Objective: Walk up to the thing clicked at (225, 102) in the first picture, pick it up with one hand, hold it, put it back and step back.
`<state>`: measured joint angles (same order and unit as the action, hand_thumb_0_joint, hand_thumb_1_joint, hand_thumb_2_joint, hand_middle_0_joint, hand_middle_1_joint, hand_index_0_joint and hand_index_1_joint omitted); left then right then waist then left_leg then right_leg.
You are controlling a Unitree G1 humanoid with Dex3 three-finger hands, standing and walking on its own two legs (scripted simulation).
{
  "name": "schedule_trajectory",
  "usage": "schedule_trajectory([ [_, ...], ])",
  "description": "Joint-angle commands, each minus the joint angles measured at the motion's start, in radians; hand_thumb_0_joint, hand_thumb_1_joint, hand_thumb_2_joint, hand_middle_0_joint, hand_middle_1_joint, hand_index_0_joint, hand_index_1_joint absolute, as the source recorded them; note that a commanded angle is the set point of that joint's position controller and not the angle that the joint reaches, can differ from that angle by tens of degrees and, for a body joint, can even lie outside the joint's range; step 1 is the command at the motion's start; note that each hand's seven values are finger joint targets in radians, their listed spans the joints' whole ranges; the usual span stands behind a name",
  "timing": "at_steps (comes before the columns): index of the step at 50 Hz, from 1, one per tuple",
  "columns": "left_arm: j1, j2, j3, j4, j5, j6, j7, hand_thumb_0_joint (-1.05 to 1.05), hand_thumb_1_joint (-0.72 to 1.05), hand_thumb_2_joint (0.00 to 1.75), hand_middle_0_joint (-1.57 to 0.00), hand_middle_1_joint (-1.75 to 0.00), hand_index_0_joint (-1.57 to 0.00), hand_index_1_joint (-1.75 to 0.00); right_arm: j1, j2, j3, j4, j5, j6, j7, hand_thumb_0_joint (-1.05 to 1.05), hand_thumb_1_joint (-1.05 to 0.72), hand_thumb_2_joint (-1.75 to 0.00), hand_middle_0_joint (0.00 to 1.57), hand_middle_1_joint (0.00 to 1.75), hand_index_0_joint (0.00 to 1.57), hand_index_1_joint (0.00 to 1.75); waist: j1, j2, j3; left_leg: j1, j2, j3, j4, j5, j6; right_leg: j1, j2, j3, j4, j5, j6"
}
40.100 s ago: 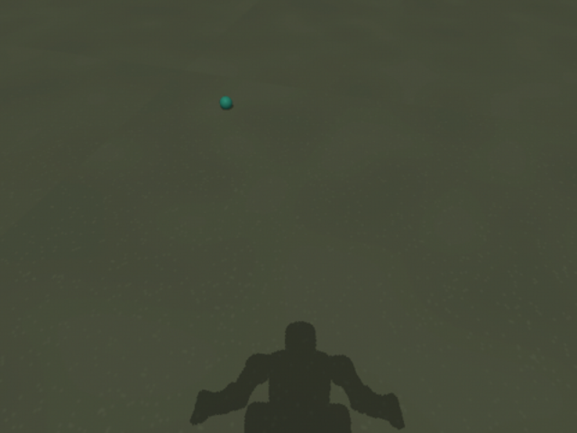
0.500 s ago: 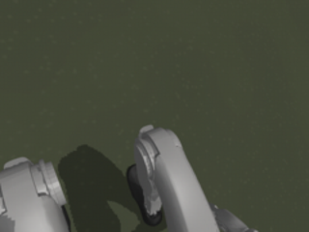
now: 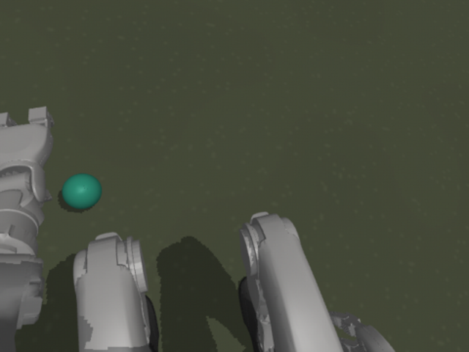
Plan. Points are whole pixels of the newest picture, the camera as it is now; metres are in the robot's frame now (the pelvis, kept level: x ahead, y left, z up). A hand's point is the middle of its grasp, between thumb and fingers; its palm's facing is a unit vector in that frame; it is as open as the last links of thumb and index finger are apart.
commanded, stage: withdraw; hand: left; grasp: from above
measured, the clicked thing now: (82, 191) +0.45 +0.28 -0.30
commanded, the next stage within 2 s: home in 0.36 s
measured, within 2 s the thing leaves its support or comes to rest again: neither
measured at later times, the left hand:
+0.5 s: hand (52, 187) +0.42 +0.29 -0.17, palm faces -0.47 -0.07 -0.88, open 13.9 cm
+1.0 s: hand (13, 203) +0.36 +0.28 -0.03, palm faces -0.30 -0.55 -0.78, open 8.8 cm
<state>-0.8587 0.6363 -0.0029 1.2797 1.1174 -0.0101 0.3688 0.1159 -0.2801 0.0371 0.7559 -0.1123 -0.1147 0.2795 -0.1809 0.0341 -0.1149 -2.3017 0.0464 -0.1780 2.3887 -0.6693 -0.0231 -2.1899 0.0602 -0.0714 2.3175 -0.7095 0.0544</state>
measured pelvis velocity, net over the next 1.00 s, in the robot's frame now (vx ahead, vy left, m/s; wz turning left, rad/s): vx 0.00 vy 0.00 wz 0.07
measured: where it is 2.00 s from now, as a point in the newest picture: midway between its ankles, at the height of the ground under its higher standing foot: outside the picture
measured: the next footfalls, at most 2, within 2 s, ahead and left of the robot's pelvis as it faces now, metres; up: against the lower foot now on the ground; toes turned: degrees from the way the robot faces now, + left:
none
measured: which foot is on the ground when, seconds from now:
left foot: down 0.00-1.00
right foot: down 0.00-1.00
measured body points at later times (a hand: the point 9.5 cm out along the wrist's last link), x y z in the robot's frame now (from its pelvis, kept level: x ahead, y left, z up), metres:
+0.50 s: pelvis -0.02 -0.01 +0.00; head +0.21 +0.08 +0.38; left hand +0.44 +0.29 -0.12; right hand +0.04 -0.29 -0.09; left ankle +0.08 +0.14 -0.30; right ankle +0.10 -0.13 -0.30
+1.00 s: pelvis +0.00 +0.00 +0.10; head +0.19 +0.05 +0.51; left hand +0.37 +0.31 +0.02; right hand +0.15 -0.25 -0.03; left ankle +0.08 +0.14 -0.30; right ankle +0.10 -0.13 -0.30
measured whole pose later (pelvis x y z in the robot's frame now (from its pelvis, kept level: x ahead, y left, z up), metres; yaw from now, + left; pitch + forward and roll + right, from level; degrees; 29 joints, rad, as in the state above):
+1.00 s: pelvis +0.00 +0.00 +0.10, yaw +4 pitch +34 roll -6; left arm -0.47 0.49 0.03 0.74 0.64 0.03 0.09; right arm 0.14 -0.26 -0.02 0.67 -0.01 -0.02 0.12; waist -0.08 0.05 -0.20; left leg -2.03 0.05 -0.12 2.08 -0.65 -0.01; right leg -1.93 0.03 -0.04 2.03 -0.70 0.04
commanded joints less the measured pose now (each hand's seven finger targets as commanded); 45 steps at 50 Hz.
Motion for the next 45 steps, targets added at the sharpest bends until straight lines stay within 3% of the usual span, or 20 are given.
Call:
schedule_trajectory([
  [1, -0.321, 0.125, -0.049, -0.144, -0.025, -0.019, -0.106, 0.00, -0.54, 1.02, -0.08, -1.00, -0.07, -1.01, 0.202, -0.237, -0.096, -0.045, 0.029, 0.044, -0.060, 0.00, -0.90, -0.90, 0.20, 0.30, 0.20, 0.30, -0.056, 0.092, -0.533, 0.431, -0.024, 0.105, -0.298, 0.068, 0.059, 0.348, 0.037, -0.054, -0.357, 0.141, -0.091],
  [5, -0.309, 0.148, -0.049, -0.111, -0.024, -0.065, -0.156, 0.00, -0.53, 1.02, -0.07, -1.01, -0.06, -1.02, 0.194, -0.220, -0.076, -0.073, 0.030, 0.067, -0.112, 0.00, -0.90, -0.90, 0.20, 0.30, 0.20, 0.30, -0.040, 0.018, -0.466, 0.397, -0.036, 0.130, -0.317, 0.063, 0.060, 0.388, 0.023, -0.033, -0.406, 0.100, -0.090],
  [9, -0.362, 0.188, -0.035, -0.073, 0.013, -0.116, -0.145, 0.00, -0.52, 1.02, -0.07, -1.01, -0.07, -1.01, 0.187, -0.217, -0.051, -0.079, 0.022, 0.077, -0.161, 0.00, -0.89, -0.90, 0.20, 0.30, 0.20, 0.30, -0.040, 0.026, -0.448, 0.406, -0.038, 0.131, -0.323, 0.052, 0.056, 0.363, 0.015, -0.033, -0.403, 0.082, -0.096],
  [17, -0.453, 0.253, -0.010, 0.089, 0.101, -0.198, -0.005, 0.00, -0.51, 1.00, -0.07, -1.01, -0.08, -1.00, 0.191, -0.223, -0.003, -0.063, -0.020, 0.059, -0.188, 0.00, -0.89, -0.89, 0.20, 0.30, 0.20, 0.30, -0.073, 0.153, -0.485, 0.448, -0.028, 0.121, -0.278, 0.059, 0.043, 0.282, 0.015, -0.046, -0.316, 0.104, -0.097],
  [21, -0.470, 0.351, 0.063, 0.152, 0.138, -0.220, 0.089, 0.00, -0.51, 0.99, -0.07, -1.01, -0.08, -1.00, 0.200, -0.246, 0.012, -0.058, -0.050, 0.041, -0.185, 0.00, -0.89, -0.89, 0.20, 0.30, 0.20, 0.30, -0.073, 0.212, -0.514, 0.474, -0.028, 0.111, -0.252, 0.073, 0.036, 0.265, 0.015, -0.069, -0.273, 0.115, -0.094],
  [22, -0.497, 0.396, 0.101, 0.114, 0.152, -0.224, 0.113, 0.00, -0.45, 0.91, -0.15, -0.93, -0.16, -0.92, 0.204, -0.258, 0.012, -0.055, -0.058, 0.038, -0.186, 0.00, -0.88, -0.89, 0.20, 0.30, 0.20, 0.30, -0.070, 0.245, -0.557, 0.501, -0.031, 0.112, -0.252, 0.084, 0.033, 0.266, 0.009, -0.085, -0.260, 0.136, -0.091],
  [23, -0.470, 0.406, 0.112, 0.126, 0.158, -0.219, 0.129, 0.00, -0.37, 0.93, -0.23, -0.85, -0.23, -0.84, 0.202, -0.254, 0.011, -0.059, -0.061, 0.034, -0.183, 0.00, -0.88, -0.89, 0.20, 0.30, 0.20, 0.30, -0.056, 0.293, -0.567, 0.524, -0.028, 0.113, -0.251, 0.086, 0.028, 0.254, 0.009, -0.083, -0.243, 0.133, -0.098],
  [24, -0.485, 0.399, 0.116, 0.094, 0.152, -0.217, 0.143, 0.00, -0.45, 0.95, -0.15, -0.93, -0.15, -0.92, 0.202, -0.255, 0.008, -0.055, -0.067, 0.030, -0.181, 0.00, -0.89, -0.89, 0.20, 0.30, 0.20, 0.30, -0.059, 0.325, -0.585, 0.540, -0.025, 0.115, -0.245, 0.093, 0.027, 0.243, 0.009, -0.086, -0.235, 0.141, -0.097],
  [25, -0.487, 0.399, 0.124, 0.062, 0.156, -0.210, 0.154, 0.00, -0.39, 0.89, -0.23, -0.85, -0.22, -0.84, 0.207, -0.259, 0.003, -0.054, -0.072, 0.026, -0.178, 0.00, -0.88, -0.89, 0.20, 0.30, 0.20, 0.30, -0.063, 0.349, -0.608, 0.561, -0.026, 0.117, -0.245, 0.099, 0.025, 0.236, 0.006, -0.096, -0.229, 0.154, -0.097],
  [26, -0.463, 0.398, 0.140, 0.027, 0.144, -0.200, 0.163, 0.00, -0.31, 0.94, -0.26, -0.77, -0.23, -0.76, 0.206, -0.260, -0.006, -0.055, -0.071, 0.023, -0.174, 0.00, -0.88, -0.89, 0.20, 0.30, 0.20, 0.30, -0.047, 0.372, -0.644, 0.583, -0.028, 0.117, -0.258, 0.102, 0.021, 0.231, 0.003, -0.105, -0.219, 0.161, -0.099],
  [27, -0.436, 0.395, 0.149, 0.005, 0.127, -0.191, 0.168, 0.00, -0.39, 0.91, -0.18, -0.85, -0.15, -0.84, 0.205, -0.261, -0.018, -0.056, -0.069, 0.019, -0.170, 0.00, -0.89, -0.89, 0.20, 0.30, 0.20, 0.30, -0.042, 0.400, -0.660, 0.598, -0.026, 0.119, -0.258, 0.106, 0.019, 0.223, 0.002, -0.106, -0.211, 0.165, -0.101],
  [29, -0.383, 0.373, 0.152, -0.056, 0.101, -0.165, 0.163, 0.00, -0.27, 0.92, -0.25, -0.69, -0.22, -0.71, 0.210, -0.263, -0.036, -0.062, -0.064, 0.018, -0.160, 0.00, -0.88, -0.89, 0.20, 0.30, 0.20, 0.30, -0.025, 0.423, -0.737, 0.639, -0.027, 0.126, -0.263, 0.130, 0.020, 0.241, -0.003, -0.107, -0.216, 0.193, -0.101],
  [32, -0.362, 0.351, 0.145, -0.118, 0.031, -0.123, 0.127, 0.00, -0.12, 0.91, -0.24, -0.63, -0.22, -0.65, 0.241, -0.256, -0.063, -0.042, -0.043, 0.019, -0.145, 0.00, -0.89, -0.90, 0.20, 0.30, 0.20, 0.30, -0.009, 0.376, -0.747, 0.625, -0.023, 0.132, -0.273, 0.132, 0.030, 0.262, 0.000, -0.096, -0.252, 0.210, -0.097],
  [34, -0.307, 0.323, 0.150, -0.195, -0.028, -0.099, 0.089, 0.00, -0.01, 0.95, -0.25, -0.63, -0.22, -0.65, 0.264, -0.248, -0.083, -0.040, -0.027, 0.022, -0.138, 0.00, -0.89, -0.90, 0.20, 0.30, 0.20, 0.30, 0.016, 0.368, -0.831, 0.668, -0.024, 0.137, -0.291, 0.176, 0.034, 0.329, 0.000, -0.086, -0.278, 0.249, -0.095],
  [35, -0.281, 0.311, 0.160, -0.237, -0.065, -0.086, 0.069, 0.00, 0.07, 0.96, -0.25, -0.61, -0.23, -0.63, 0.273, -0.243, -0.093, -0.038, -0.014, 0.027, -0.136, 0.00, -0.89, -0.90, 0.20, 0.30, 0.20, 0.30, 0.031, 0.364, -0.851, 0.682, -0.027, 0.138, -0.316, 0.190, 0.034, 0.352, -0.004, -0.084, -0.287, 0.259, -0.095],
  [36, -0.227, 0.265, 0.137, -0.238, -0.103, -0.070, 0.044, 0.00, 0.15, 0.93, -0.24, -0.56, -0.22, -0.57, 0.272, -0.230, -0.104, -0.037, 0.000, 0.032, -0.136, 0.00, -0.89, -0.90, 0.20, 0.30, 0.20, 0.30, 0.047, 0.328, -0.850, 0.694, -0.026, 0.140, -0.335, 0.191, 0.036, 0.365, 0.000, -0.076, -0.312, 0.256, -0.096],
  [38, -0.177, 0.204, 0.115, -0.299, -0.180, -0.041, -0.011, 0.00, 0.31, 0.91, -0.22, -0.49, -0.21, -0.50, 0.275, -0.220, -0.112, -0.038, 0.027, 0.043, -0.139, 0.00, -0.89, -0.90, 0.20, 0.30, 0.20, 0.30, 0.039, 0.263, -0.793, 0.684, -0.028, 0.134, -0.378, 0.179, 0.042, 0.392, 0.000, -0.068, -0.362, 0.253, -0.092],
  [41, -0.035, 0.153, 0.112, -0.450, -0.295, -0.004, -0.108, 0.00, 0.52, 0.92, -0.22, -0.44, -0.21, -0.45, 0.241, -0.213, -0.128, -0.075, 0.067, 0.059, -0.150, 0.00, -0.89, -0.90, 0.20, 0.30, 0.20, 0.30, 0.061, 0.198, -0.766, 0.702, -0.030, 0.117, -0.450, 0.166, 0.048, 0.459, -0.003, -0.058, -0.423, 0.250, -0.090],
  [44, 0.138, 0.074, 0.090, -0.537, -0.409, 0.023, -0.203, 0.00, 0.73, 0.95, -0.22, -0.40, -0.21, -0.40, 0.187, -0.188, -0.126, -0.113, 0.090, 0.075, -0.162, 0.00, -0.90, -0.90, 0.20, 0.30, 0.20, 0.30, 0.066, 0.066, -0.668, 0.650, -0.029, 0.119, -0.489, 0.154, 0.063, 0.535, -0.002, -0.038, -0.498, 0.257, -0.079],
  [45, 0.152, 0.049, 0.072, -0.628, -0.442, 0.023, -0.228, 0.00, 0.80, 0.97, -0.22, -0.39, -0.22, -0.39, 0.173, -0.176, -0.123, -0.130, 0.093, 0.077, -0.168, 0.00, -0.90, -0.90, 0.20, 0.30, 0.20, 0.30, 0.071, 0.077, -0.678, 0.651, -0.030, 0.122, -0.508, 0.152, 0.063, 0.568, -0.004, -0.030, -0.516, 0.255, -0.078],
])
